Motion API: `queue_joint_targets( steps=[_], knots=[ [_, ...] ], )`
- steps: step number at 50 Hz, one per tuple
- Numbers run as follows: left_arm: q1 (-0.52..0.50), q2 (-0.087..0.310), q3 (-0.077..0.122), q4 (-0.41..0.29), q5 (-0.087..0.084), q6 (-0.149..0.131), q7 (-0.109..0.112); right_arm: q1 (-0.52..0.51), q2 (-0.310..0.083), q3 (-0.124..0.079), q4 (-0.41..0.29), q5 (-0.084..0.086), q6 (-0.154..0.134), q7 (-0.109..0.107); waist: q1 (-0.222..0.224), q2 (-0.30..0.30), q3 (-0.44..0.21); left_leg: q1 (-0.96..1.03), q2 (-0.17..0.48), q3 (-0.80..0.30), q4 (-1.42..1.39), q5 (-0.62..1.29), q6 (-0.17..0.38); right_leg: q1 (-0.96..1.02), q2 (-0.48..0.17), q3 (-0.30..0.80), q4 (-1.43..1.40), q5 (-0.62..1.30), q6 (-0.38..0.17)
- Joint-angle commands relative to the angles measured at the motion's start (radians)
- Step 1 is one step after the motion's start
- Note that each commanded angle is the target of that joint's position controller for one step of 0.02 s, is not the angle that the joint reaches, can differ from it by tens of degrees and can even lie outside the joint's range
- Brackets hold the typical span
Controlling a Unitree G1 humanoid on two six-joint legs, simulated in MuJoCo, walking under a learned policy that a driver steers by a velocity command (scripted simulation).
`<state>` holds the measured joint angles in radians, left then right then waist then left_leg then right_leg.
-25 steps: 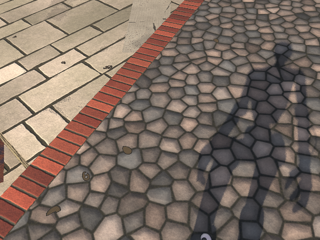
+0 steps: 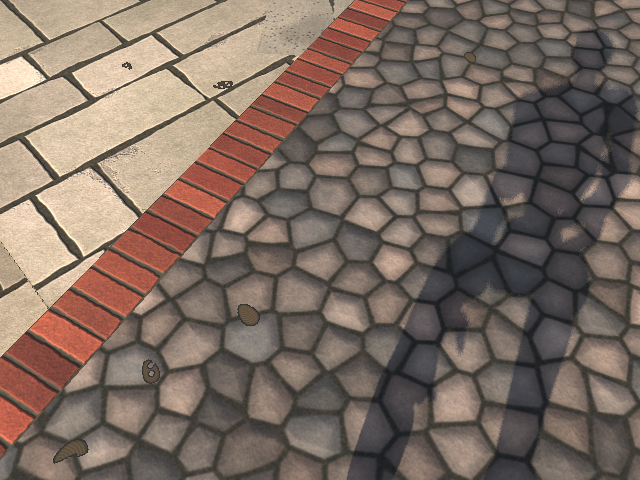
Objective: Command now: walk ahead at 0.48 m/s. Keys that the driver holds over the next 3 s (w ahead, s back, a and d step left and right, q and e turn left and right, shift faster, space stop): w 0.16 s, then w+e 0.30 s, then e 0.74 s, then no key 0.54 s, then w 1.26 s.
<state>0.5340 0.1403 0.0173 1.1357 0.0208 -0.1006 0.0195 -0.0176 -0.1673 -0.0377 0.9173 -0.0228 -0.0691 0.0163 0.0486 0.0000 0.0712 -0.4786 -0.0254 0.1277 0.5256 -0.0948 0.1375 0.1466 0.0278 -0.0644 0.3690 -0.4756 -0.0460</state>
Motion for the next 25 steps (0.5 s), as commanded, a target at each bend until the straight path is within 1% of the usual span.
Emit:
queue_joint_targets(
  steps=[1,2,3,4,5,6,7,8,9,10,11,12,14,16,19,21,22,23,24,25],
  knots=[
    [0.06,0.061,0.009,-0.073,-0.031,-0.002,-0.011,0.546,-0.263,-0.085,0.097,-0.037,-0.012,-0.026,-0.2,0.126,-0.326,0.782,0.349,-0.519,-0.091,-0.258,0.159,-0.541,-0.052,-0.029,0.827,0.397,-0.045],
    [0.069,0.098,0.028,-0.073,-0.029,0.002,-0.018,0.489,-0.26,-0.085,0.094,-0.009,0.003,-0.012,-0.167,0.155,-0.368,0.784,0.439,-0.865,-0.269,-0.329,0.232,-0.708,0.047,0.086,1.034,-0.013,-0.049],
    [-0.042,0.128,0.038,-0.107,-0.016,0.006,-0.017,0.359,-0.217,-0.073,0.076,0.01,0.004,-0.009,-0.116,0.082,-0.195,0.641,0.397,-0.717,-0.299,-0.417,0.19,-0.791,-0.034,0.12,1.039,0.081,-0.063],
    [-0.121,0.125,0.037,-0.128,-0.007,0.0,-0.021,0.286,-0.144,-0.053,0.062,0.015,-0.005,-0.005,-0.101,0.02,-0.089,0.487,0.359,-0.587,-0.336,-0.345,0.158,-0.781,-0.072,0.112,0.978,0.163,-0.064],
    [-0.138,0.104,0.038,-0.129,-0.002,0.003,-0.023,0.258,-0.103,-0.041,0.066,0.01,-0.015,-0.006,-0.064,-0.003,-0.038,0.383,0.311,-0.489,-0.361,-0.241,0.12,-0.732,-0.103,0.111,0.912,0.2,-0.062],
    [-0.124,0.09,0.039,-0.127,0.014,0.015,-0.026,0.271,-0.068,-0.028,0.083,0.01,-0.023,-0.012,-0.034,0.009,-0.021,0.31,0.273,-0.412,-0.373,-0.144,0.096,-0.677,-0.121,0.111,0.859,0.209,-0.052],
    [-0.103,0.067,0.036,-0.12,0.02,0.029,-0.032,0.291,-0.054,-0.021,0.096,0.009,-0.031,-0.016,-0.015,0.018,-0.023,0.279,0.249,-0.354,-0.38,-0.081,0.083,-0.639,-0.128,0.107,0.826,0.212,-0.041],
    [-0.106,0.062,0.036,-0.124,0.022,0.039,-0.036,0.324,-0.063,-0.02,0.108,0.008,-0.039,-0.02,-0.009,0.026,-0.022,0.27,0.239,-0.324,-0.383,-0.01,0.085,-0.635,-0.127,0.094,0.804,0.216,-0.032],
    [-0.121,0.062,0.037,-0.131,0.02,0.049,-0.04,0.347,-0.08,-0.021,0.114,0.008,-0.045,-0.022,-0.002,0.029,-0.016,0.274,0.234,-0.282,-0.391,0.032,0.082,-0.655,-0.129,0.087,0.784,0.229,-0.026],
    [-0.157,0.067,0.038,-0.145,0.017,0.058,-0.043,0.364,-0.099,-0.024,0.118,0.007,-0.049,-0.023,-0.003,0.034,-0.002,0.278,0.23,-0.248,-0.406,0.041,0.077,-0.692,-0.134,0.082,0.759,0.259,-0.02],
    [-0.205,0.074,0.039,-0.163,0.015,0.064,-0.045,0.382,-0.11,-0.025,0.12,0.006,-0.051,-0.023,-0.01,0.037,0.012,0.286,0.226,-0.22,-0.422,0.04,0.069,-0.732,-0.139,0.08,0.729,0.297,-0.016],
    [-0.255,0.081,0.04,-0.181,0.013,0.067,-0.048,0.402,-0.109,-0.023,0.122,0.005,-0.052,-0.024,-0.021,0.039,0.028,0.301,0.221,-0.193,-0.432,0.054,0.059,-0.773,-0.141,0.08,0.693,0.338,-0.013],
    [-0.344,0.087,0.038,-0.213,0.004,0.066,-0.053,0.436,-0.101,-0.017,0.123,0.004,-0.052,-0.025,-0.042,0.042,0.045,0.334,0.206,-0.139,-0.437,0.118,0.033,-0.819,-0.13,0.076,0.597,0.417,-0.011],
    [-0.413,0.077,0.031,-0.238,-0.001,0.061,-0.056,0.455,-0.096,-0.012,0.122,0.007,-0.055,-0.027,-0.055,0.046,0.049,0.359,0.194,-0.081,-0.43,0.202,0.009,-0.805,-0.112,0.049,0.478,0.487,-0.012],
    [-0.511,0.064,0.02,-0.272,-0.002,0.057,-0.06,0.51,-0.1,-0.008,0.136,0.009,-0.058,-0.037,-0.086,0.053,0.054,0.439,0.21,-0.023,-0.417,0.32,-0.007,-0.785,-0.088,-0.015,0.34,0.533,-0.028],
    [-0.556,0.067,0.018,-0.294,0.0,0.054,-0.062,0.544,-0.107,-0.008,0.148,0.005,-0.055,-0.045,-0.099,0.052,0.059,0.523,0.23,0.005,-0.381,0.41,-0.01,-0.787,-0.071,-0.046,0.277,0.504,-0.047],
    [-0.562,0.072,0.02,-0.302,0.002,0.052,-0.062,0.548,-0.114,-0.009,0.151,0.003,-0.052,-0.05,-0.095,0.055,0.055,0.562,0.241,0.02,-0.348,0.496,-0.012,-0.776,-0.056,-0.06,0.253,0.47,-0.06],
    [-0.548,0.079,0.025,-0.302,0.004,0.051,-0.06,0.541,-0.126,-0.011,0.15,0.002,-0.049,-0.055,-0.08,0.063,0.039,0.594,0.248,0.037,-0.297,0.638,-0.018,-0.743,-0.033,-0.078,0.237,0.428,-0.077],
    [-0.508,0.087,0.03,-0.293,0.009,0.049,-0.056,0.528,-0.139,-0.015,0.147,0.002,-0.045,-0.063,-0.058,0.075,0.019,0.617,0.251,0.055,-0.212,0.824,-0.025,-0.697,0.001,-0.102,0.232,0.38,-0.093],
    [-0.427,0.098,0.037,-0.27,0.014,0.045,-0.051,0.512,-0.153,-0.02,0.143,0.001,-0.039,-0.071,-0.025,0.09,-0.022,0.625,0.251,0.069,-0.09,0.972,-0.033,-0.624,0.041,-0.122,0.229,0.337,-0.111]
  ],
)
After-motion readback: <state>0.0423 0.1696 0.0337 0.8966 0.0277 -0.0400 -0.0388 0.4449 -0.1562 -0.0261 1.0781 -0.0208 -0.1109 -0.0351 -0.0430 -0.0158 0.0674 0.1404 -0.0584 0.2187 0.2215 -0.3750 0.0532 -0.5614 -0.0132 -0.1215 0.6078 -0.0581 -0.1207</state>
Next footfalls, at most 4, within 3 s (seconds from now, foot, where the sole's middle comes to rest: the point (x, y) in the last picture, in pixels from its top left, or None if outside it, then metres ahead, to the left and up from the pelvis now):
0.56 right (393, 467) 0.46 -0.09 -0.75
1.18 left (321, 405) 0.59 0.06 -0.75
1.60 right None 0.42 -0.09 -0.75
2.04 left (332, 389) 0.62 0.03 -0.75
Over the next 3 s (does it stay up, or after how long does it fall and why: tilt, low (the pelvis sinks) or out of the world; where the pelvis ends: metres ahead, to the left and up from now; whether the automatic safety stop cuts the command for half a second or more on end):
stays up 0.91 -0.29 0.02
